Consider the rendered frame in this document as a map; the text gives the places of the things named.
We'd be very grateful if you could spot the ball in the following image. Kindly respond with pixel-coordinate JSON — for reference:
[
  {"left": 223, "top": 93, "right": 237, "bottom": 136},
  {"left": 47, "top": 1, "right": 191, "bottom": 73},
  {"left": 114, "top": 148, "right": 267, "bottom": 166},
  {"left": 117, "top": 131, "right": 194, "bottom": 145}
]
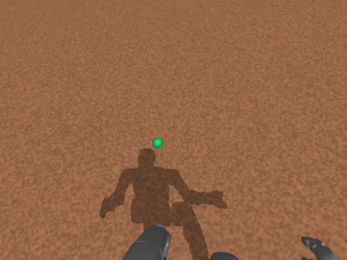
[{"left": 152, "top": 138, "right": 163, "bottom": 148}]

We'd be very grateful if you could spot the right robot hand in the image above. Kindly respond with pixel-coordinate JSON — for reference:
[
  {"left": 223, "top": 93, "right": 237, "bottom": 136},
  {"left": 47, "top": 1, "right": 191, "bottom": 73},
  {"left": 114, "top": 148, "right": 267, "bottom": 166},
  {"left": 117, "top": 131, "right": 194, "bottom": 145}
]
[{"left": 301, "top": 236, "right": 338, "bottom": 260}]

